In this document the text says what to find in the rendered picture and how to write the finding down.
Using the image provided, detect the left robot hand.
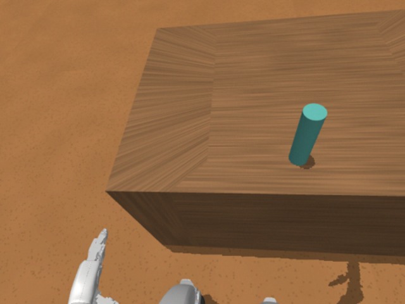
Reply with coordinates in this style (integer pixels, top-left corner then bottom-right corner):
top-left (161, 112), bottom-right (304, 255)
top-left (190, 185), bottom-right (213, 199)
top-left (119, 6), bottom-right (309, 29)
top-left (68, 229), bottom-right (119, 304)

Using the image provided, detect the can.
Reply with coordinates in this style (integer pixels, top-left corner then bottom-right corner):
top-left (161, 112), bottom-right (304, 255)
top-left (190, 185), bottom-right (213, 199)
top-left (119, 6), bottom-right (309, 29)
top-left (289, 103), bottom-right (327, 165)

